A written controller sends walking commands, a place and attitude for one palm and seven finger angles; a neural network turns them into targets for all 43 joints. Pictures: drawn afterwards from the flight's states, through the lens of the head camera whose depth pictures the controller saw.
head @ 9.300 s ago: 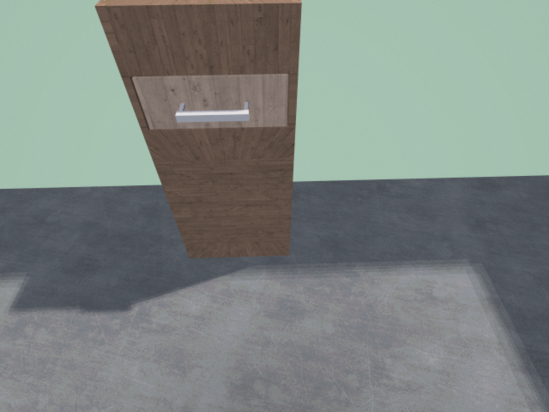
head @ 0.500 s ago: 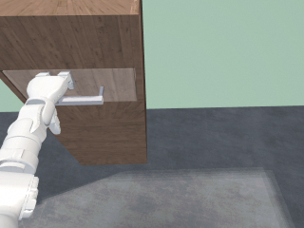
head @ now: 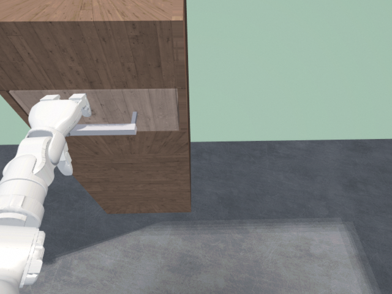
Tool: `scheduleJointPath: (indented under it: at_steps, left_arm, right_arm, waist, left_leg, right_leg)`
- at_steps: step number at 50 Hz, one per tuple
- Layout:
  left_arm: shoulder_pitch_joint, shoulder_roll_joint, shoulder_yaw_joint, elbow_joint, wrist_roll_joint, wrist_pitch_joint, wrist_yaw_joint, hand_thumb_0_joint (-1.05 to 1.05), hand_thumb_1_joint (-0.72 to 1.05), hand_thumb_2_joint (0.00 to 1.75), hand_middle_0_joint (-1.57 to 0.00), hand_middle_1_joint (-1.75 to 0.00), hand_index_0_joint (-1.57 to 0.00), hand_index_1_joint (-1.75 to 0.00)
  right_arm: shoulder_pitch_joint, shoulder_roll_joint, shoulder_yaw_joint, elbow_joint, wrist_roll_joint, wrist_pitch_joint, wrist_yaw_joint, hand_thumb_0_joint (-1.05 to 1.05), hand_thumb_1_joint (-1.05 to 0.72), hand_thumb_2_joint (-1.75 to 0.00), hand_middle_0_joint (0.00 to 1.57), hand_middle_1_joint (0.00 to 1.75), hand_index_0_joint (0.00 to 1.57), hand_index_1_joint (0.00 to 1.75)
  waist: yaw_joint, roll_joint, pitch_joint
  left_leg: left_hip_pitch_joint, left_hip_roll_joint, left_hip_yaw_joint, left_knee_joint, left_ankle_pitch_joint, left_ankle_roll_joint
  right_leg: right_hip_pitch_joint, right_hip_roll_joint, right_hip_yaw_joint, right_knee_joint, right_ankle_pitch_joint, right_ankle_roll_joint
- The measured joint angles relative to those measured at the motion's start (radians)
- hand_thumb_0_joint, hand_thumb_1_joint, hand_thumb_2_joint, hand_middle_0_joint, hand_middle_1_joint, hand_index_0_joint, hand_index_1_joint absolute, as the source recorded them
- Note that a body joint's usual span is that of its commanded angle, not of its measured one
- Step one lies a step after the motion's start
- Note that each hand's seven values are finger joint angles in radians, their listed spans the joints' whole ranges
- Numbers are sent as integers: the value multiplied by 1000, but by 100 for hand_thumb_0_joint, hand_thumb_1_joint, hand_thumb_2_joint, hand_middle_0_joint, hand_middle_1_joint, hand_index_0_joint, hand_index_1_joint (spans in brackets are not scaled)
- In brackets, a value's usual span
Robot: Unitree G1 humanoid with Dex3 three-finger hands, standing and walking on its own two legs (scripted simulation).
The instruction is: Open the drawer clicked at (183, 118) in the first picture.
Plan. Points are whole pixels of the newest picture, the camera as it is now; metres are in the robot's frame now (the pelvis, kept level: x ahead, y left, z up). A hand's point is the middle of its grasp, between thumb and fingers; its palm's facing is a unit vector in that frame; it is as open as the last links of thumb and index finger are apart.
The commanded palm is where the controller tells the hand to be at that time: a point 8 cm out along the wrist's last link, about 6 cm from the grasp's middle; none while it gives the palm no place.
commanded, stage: move the hooked fingers above the handle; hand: left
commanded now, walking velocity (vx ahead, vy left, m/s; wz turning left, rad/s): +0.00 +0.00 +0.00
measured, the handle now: (100, 123) +0.51 +0.26 +0.01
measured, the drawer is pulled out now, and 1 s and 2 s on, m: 0.00 0.00 0.00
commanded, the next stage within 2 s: lower the fingers behind the handle in 1.86 s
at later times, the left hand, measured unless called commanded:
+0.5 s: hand (81, 133) +0.44 +0.27 +0.05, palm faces -0.13 -0.01 -0.99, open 13.8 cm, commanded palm +0.44 +0.26 +0.12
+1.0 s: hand (79, 131) +0.44 +0.27 +0.05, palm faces -0.13 +0.01 -0.99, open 13.8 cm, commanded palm +0.44 +0.26 +0.12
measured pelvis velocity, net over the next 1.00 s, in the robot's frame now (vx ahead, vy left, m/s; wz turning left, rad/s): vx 0.00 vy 0.00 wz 0.00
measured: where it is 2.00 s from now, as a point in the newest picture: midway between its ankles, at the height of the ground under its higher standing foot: outside the picture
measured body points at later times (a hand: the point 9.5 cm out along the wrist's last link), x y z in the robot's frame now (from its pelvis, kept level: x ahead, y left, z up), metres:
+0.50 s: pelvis +0.00 +0.01 +0.00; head +0.07 +0.01 +0.44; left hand +0.44 +0.27 +0.10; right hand +0.03 -0.26 -0.13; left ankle -0.01 +0.10 -0.72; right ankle -0.02 -0.12 -0.72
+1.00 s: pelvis +0.00 +0.00 +0.00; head +0.07 +0.00 +0.44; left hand +0.44 +0.27 +0.11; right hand +0.03 -0.28 -0.13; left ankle -0.01 +0.10 -0.72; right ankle -0.02 -0.12 -0.72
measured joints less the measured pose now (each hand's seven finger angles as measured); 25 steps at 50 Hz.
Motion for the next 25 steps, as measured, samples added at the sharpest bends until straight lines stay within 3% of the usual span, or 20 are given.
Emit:
scheduleJointPath:
  at_steps: [4,7,11,14,20,25]
  left_arm:
    - [-8,-45,-44,-66,-18,-76,-7,0,-49,30,-33,-121,-32,-120]
    - [-26,-71,-18,-57,1,-104,37,0,-49,30,-33,-121,-32,-120]
    - [-66,-62,38,3,45,-51,116,0,-49,30,-32,-121,-32,-120]
    - [-74,-39,66,33,59,6,140,0,-49,30,-32,-121,-33,-121]
    - [-46,-38,26,65,20,76,62,0,-49,30,-32,-120,-34,-122]
    - [-39,-43,-22,28,7,4,4,0,-49,30,-32,-121,-33,-121]
  right_arm:
    - [-5,-9,-9,10,-7,-6,-1,0,-91,-90,20,30,20,30]
    - [-28,-17,-5,7,-9,-6,5,0,-91,-90,20,30,20,30]
    - [-51,-19,5,-12,-15,-9,17,0,-91,-90,20,30,20,30]
    - [-47,-18,5,-22,-18,-5,27,0,-91,-90,20,30,20,30]
    - [-6,-10,7,-6,-3,10,26,0,-91,-90,20,30,20,30]
    - [15,1,10,4,-2,-1,2,0,-91,-90,20,30,20,30]
  waist:
    - [3,-8,2]
    - [-12,-14,-1]
    - [-35,-15,-3]
    - [-34,-5,-7]
    - [-17,12,-13]
    - [-21,-4,3]
  left_leg:
    - [-3,-8,-12,16,-5,3]
    - [-21,-9,-5,33,-11,6]
    - [-59,-6,12,52,-15,8]
    - [-75,-2,25,54,-14,10]
    - [-39,-2,27,24,-7,12]
    - [-18,-7,8,17,-5,10]
  right_leg:
    - [5,-8,-12,10,-7,4]
    - [-17,-10,-5,30,-13,5]
    - [-65,-7,12,57,-13,7]
    - [-87,-3,24,61,-9,10]
    - [-50,-3,27,27,0,13]
    - [-19,-7,8,16,-2,10]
